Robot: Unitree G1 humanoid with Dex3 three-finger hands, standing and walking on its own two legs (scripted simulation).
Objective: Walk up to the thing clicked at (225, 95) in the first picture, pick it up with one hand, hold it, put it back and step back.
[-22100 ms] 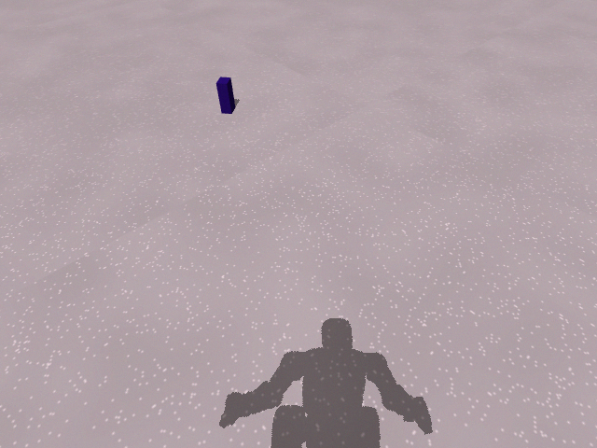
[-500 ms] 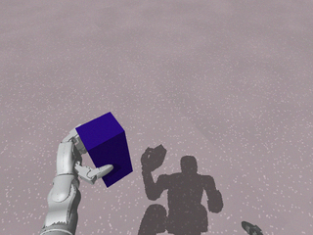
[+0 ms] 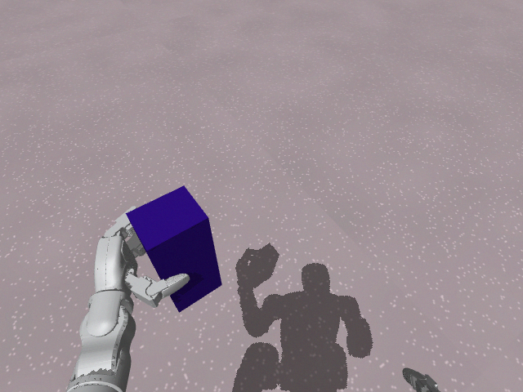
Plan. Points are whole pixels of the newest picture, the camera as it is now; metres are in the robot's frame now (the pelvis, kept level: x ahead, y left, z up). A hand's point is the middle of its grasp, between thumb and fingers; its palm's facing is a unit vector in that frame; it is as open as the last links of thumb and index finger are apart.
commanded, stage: hold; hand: left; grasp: from the side
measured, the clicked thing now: (181, 254) +0.33 +0.15 +0.03
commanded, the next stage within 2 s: crouch in 1.62 s
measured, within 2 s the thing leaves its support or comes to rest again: neither
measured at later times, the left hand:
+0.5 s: hand (157, 258) +0.32 +0.18 +0.04, palm faces +0.14 -0.99 -0.03, open 11.0 cm
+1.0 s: hand (156, 260) +0.32 +0.18 +0.04, palm faces +0.14 -0.99 -0.03, open 11.0 cm
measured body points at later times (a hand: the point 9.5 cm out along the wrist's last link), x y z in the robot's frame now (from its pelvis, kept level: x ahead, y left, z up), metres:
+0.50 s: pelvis +0.00 +0.00 +0.00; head +0.04 +0.00 +0.45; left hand +0.31 +0.23 +0.04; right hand +0.12 -0.24 -0.11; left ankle +0.00 +0.13 -0.71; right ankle +0.01 -0.13 -0.71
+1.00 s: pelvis -0.01 +0.00 +0.00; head +0.03 +0.00 +0.45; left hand +0.30 +0.23 +0.05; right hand +0.12 -0.25 -0.11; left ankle +0.00 +0.13 -0.71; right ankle +0.01 -0.13 -0.71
